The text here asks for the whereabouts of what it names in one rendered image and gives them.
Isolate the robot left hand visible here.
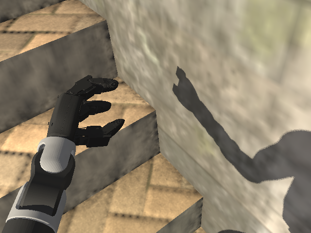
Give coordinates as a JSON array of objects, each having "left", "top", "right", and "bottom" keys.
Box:
[{"left": 47, "top": 75, "right": 125, "bottom": 148}]

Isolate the left robot forearm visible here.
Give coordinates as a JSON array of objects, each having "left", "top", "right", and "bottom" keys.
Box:
[{"left": 2, "top": 136, "right": 76, "bottom": 233}]

